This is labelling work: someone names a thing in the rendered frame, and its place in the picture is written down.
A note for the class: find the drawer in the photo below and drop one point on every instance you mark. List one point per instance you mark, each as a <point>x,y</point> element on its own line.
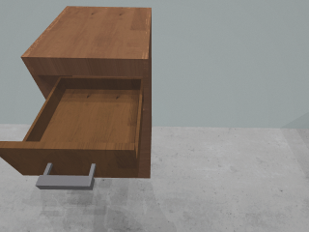
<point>85,120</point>

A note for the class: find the handle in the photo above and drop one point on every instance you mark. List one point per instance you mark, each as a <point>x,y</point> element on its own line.
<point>66,182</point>

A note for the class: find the cabinet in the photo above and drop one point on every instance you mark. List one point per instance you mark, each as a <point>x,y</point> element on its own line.
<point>87,41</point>

